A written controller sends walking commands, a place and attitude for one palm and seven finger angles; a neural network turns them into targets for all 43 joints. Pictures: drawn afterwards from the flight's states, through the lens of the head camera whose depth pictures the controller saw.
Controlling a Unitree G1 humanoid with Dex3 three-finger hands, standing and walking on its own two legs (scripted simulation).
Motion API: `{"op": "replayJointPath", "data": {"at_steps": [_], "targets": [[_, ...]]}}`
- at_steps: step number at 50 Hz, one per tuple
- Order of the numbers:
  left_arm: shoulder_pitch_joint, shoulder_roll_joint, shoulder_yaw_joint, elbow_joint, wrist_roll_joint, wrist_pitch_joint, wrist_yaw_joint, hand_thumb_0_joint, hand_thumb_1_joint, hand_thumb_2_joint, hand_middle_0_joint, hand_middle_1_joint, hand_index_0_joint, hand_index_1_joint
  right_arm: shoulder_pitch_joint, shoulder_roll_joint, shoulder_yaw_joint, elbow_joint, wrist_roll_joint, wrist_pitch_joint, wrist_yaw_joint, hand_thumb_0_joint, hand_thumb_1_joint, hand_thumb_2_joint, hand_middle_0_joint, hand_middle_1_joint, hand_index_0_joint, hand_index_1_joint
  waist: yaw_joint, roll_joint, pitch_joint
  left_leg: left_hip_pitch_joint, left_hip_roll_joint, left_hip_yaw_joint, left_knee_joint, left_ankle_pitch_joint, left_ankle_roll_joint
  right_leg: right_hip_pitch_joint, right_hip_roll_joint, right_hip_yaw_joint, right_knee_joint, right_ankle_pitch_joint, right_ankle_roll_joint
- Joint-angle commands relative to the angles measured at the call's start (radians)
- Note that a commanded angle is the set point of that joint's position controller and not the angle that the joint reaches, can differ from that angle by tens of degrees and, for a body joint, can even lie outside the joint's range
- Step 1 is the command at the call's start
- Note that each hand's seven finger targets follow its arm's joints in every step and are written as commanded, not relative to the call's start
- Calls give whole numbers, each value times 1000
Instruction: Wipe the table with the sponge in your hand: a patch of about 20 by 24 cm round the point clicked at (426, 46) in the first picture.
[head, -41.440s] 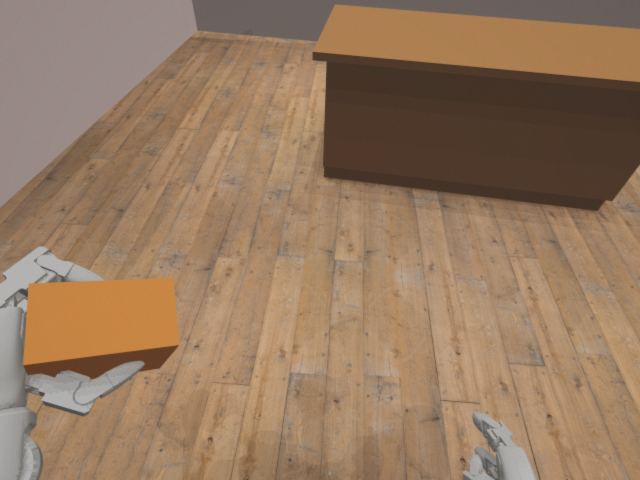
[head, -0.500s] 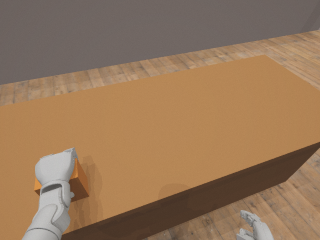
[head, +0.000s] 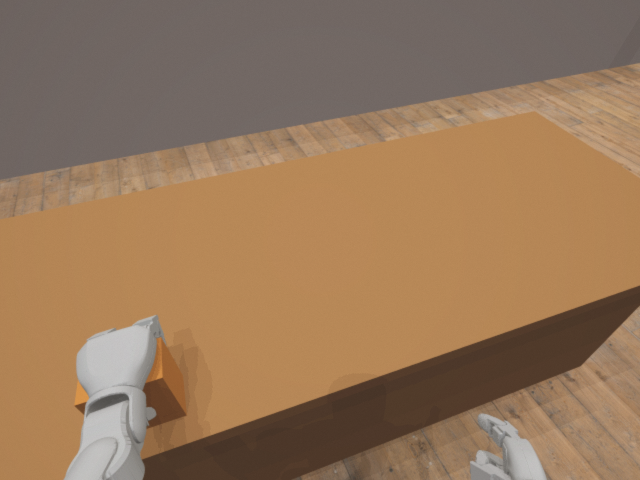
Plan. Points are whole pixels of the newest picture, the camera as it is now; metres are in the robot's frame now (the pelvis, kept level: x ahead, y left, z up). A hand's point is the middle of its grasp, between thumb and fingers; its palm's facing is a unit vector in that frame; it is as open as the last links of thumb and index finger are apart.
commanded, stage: lift the sponge slowly off the table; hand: left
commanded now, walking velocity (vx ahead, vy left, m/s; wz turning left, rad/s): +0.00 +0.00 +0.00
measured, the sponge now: (140, 395) +0.23 +0.29 -0.06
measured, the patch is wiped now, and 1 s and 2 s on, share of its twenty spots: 1.00 1.00 1.00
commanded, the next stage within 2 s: none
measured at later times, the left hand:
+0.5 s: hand (138, 393) +0.22 +0.27 -0.01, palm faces -0.05 -0.14 -0.99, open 10.0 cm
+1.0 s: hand (134, 382) +0.22 +0.26 +0.03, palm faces -0.04 -0.13 -0.99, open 10.0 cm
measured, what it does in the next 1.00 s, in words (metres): stands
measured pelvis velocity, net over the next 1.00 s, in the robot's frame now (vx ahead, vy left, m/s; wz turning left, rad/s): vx -0.01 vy -0.01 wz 0.01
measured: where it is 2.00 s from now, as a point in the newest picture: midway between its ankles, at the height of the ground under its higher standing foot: outside the picture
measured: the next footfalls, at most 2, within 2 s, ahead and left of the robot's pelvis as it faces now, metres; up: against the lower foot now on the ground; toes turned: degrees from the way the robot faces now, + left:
none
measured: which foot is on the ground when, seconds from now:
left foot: down 0.00-1.00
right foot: down 0.00-1.00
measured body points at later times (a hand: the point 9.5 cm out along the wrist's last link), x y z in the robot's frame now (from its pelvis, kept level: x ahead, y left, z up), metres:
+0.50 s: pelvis +0.00 +0.00 +0.01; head -0.02 -0.02 +0.45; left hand +0.21 +0.27 +0.05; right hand +0.23 -0.22 -0.07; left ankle +0.01 +0.08 -0.72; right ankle +0.00 -0.11 -0.72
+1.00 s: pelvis -0.01 -0.01 +0.01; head -0.04 -0.04 +0.46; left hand +0.21 +0.26 +0.08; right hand +0.23 -0.22 -0.06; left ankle +0.01 +0.08 -0.72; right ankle +0.00 -0.11 -0.72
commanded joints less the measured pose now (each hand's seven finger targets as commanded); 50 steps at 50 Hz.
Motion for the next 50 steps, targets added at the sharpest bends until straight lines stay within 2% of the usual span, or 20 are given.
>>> {"op": "replayJointPath", "data": {"at_steps": [1,7,8,11,13,16,20,23,26,30,33,36,38,39,41,43,44,47,48,50], "targets": [[16,59,-4,-60,-23,4,-19,0,100,1300,-1200,-1600,-1200,-1600,-178,-128,-46,-174,-5,-51,1,0,-900,-900,200,300,200,300,-3,-107,-63,73,6,-73,-104,162,-13,34,2,39,-96,189,-56],[-44,102,26,-115,-20,18,-14,0,100,1300,-1200,-1600,-1200,-1600,-197,-126,-44,-171,-6,-52,-9,0,-900,-900,200,300,200,300,1,-97,-68,97,1,-74,-116,152,-8,54,-1,51,-113,175,-54],[-78,142,63,-137,-19,15,-14,0,100,1300,-1200,-1600,-1200,-1600,-202,-133,-45,-164,-8,-51,-13,0,-900,-900,200,300,200,300,5,-84,-85,104,2,-79,-122,155,-9,66,1,67,-116,178,-59],[-47,94,14,-181,-15,11,-17,0,100,1300,-1200,-1600,-1200,-1600,-209,-119,-47,-174,-8,-59,-10,0,-900,-900,200,300,200,300,9,-45,-105,139,1,-73,-121,188,-8,81,-3,51,-112,198,-58],[-58,124,41,-212,-14,8,-19,0,100,1300,-1200,-1600,-1200,-1600,-220,-123,-47,-172,-11,-62,-11,0,-900,-900,200,300,200,300,17,-36,-115,156,3,-83,-128,205,-9,92,1,64,-118,209,-63],[-43,97,8,-254,-11,2,-18,0,100,1300,-1200,-1600,-1200,-1600,-222,-115,-47,-179,-13,-67,-5,0,-900,-900,200,300,200,300,11,-33,-118,179,8,-85,-129,228,-9,95,0,48,-113,221,-62],[-83,130,32,-289,-5,2,-11,0,100,1300,-1200,-1600,-1200,-1600,-235,-116,-44,-172,-18,-67,-8,0,-900,-900,200,300,200,300,11,-39,-94,187,8,-90,-143,220,-9,101,0,54,-125,214,-62],[-66,172,83,-326,-4,0,-6,0,100,1300,-1200,-1600,-1200,-1600,-254,-119,-44,-169,-23,-70,-11,0,-900,-900,200,300,200,300,32,-32,-108,201,4,-89,-154,240,-11,138,-1,79,-138,251,-67],[-71,131,33,-351,5,3,-8,0,100,1300,-1200,-1600,-1200,-1600,-260,-110,-43,-168,-22,-72,-8,0,-900,-900,200,300,200,300,23,-17,-94,221,8,-90,-158,249,-11,129,-4,65,-140,237,-64],[-143,159,42,-376,16,9,-13,0,100,1300,-1200,-1600,-1200,-1600,-271,-110,-39,-155,-24,-75,-12,0,-900,-900,200,300,200,300,18,-4,-81,245,9,-97,-172,223,-9,123,0,70,-161,185,-67],[-156,176,60,-414,20,8,-18,0,100,1300,-1200,-1600,-1200,-1600,-287,-111,-37,-155,-29,-77,-17,0,-900,-900,200,300,200,300,34,24,-93,264,9,-105,-190,225,-11,141,3,85,-171,170,-72],[-146,139,25,-394,14,14,-27,0,100,1300,-1200,-1600,-1200,-1600,-292,-105,-34,-152,-24,-81,-17,0,-900,-900,200,300,200,300,30,-1,-82,263,8,-95,-199,218,-11,149,-1,76,-180,169,-69],[-134,180,69,-394,7,23,-34,0,100,1300,-1200,-1600,-1200,-1600,-301,-112,-32,-147,-25,-77,-18,0,-900,-900,200,300,200,300,41,-12,-79,267,6,-104,-212,217,-12,170,1,99,-200,164,-73],[-141,140,26,-386,2,31,-42,0,100,1300,-1200,-1600,-1200,-1600,-301,-107,-30,-151,-21,-75,-18,0,-900,-900,200,300,200,300,31,-10,-56,257,6,-92,-217,198,-10,164,-3,85,-201,147,-68],[-169,152,32,-351,2,46,-57,0,100,1300,-1200,-1600,-1200,-1600,-312,-111,-26,-141,-17,-71,-22,0,-900,-900,200,300,200,300,29,-38,-22,250,3,-94,-231,163,-10,152,-5,91,-226,103,-66],[-192,197,72,-351,0,55,-70,0,100,1300,-1200,-1600,-1200,-1600,-320,-117,-22,-138,-20,-69,-26,0,-900,-900,200,300,200,300,40,-42,-28,260,-2,-95,-244,152,-8,174,-5,110,-244,86,-68],[-187,171,44,-357,-10,56,-78,0,100,1300,-1200,-1600,-1200,-1600,-319,-112,-20,-149,-16,-69,-29,0,-900,-900,200,300,200,300,35,-28,-26,250,-2,-84,-249,138,-5,183,-10,95,-243,72,-63],[-245,191,49,-348,4,47,-96,0,100,1300,-1200,-1600,-1200,-1600,-319,-113,-17,-135,-19,-73,-34,0,-900,-900,200,300,200,300,31,-22,-32,273,-7,-85,-249,152,-4,184,-11,104,-257,85,-65],[-264,208,62,-379,4,38,-101,0,100,1300,-1200,-1600,-1200,-1600,-323,-117,-18,-138,-21,-76,-35,0,-900,-900,200,300,200,300,35,11,-44,287,-7,-87,-255,152,-4,193,-7,116,-261,83,-69],[-253,183,41,-389,2,21,-107,0,100,1300,-1200,-1600,-1200,-1600,-319,-110,-19,-140,-20,-85,-34,0,-900,-900,200,300,200,300,34,11,-58,296,-8,-85,-250,169,-1,203,-8,105,-258,107,-67]]}}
